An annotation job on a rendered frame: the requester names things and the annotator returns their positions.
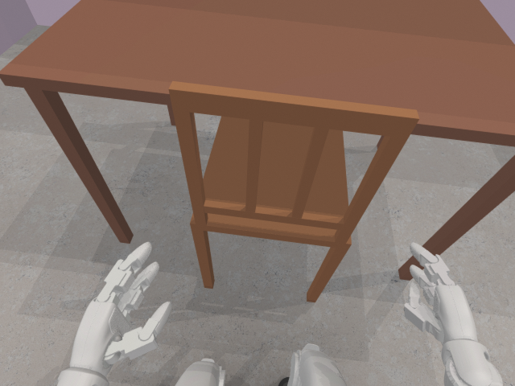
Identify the robot left thigh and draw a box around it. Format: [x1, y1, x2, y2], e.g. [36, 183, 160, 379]
[175, 361, 225, 386]

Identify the robot thigh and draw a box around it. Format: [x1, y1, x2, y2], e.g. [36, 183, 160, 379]
[175, 361, 225, 386]
[289, 349, 348, 386]

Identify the table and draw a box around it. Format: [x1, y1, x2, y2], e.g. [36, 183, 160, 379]
[0, 0, 515, 281]

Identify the left robot forearm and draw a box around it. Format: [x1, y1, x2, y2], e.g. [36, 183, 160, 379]
[57, 368, 109, 386]

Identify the right robot forearm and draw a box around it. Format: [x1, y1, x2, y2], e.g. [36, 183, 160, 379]
[441, 339, 503, 386]

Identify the right robot hand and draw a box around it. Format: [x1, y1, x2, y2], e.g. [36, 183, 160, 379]
[405, 242, 478, 345]

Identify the robot right thigh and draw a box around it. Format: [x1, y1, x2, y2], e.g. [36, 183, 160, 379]
[289, 349, 348, 386]

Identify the left robot hand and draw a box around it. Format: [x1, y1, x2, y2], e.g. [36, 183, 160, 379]
[69, 242, 172, 376]

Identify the chair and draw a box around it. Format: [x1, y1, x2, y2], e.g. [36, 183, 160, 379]
[169, 81, 419, 302]

